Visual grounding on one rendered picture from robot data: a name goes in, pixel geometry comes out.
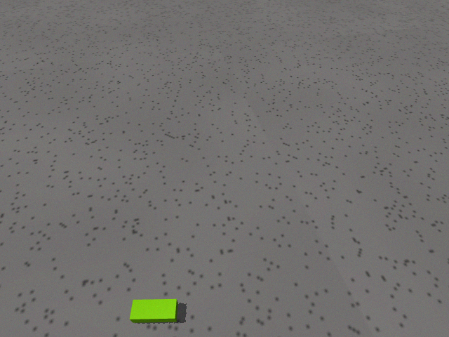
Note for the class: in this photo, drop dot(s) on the carton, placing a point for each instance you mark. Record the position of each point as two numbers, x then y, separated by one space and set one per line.
154 310

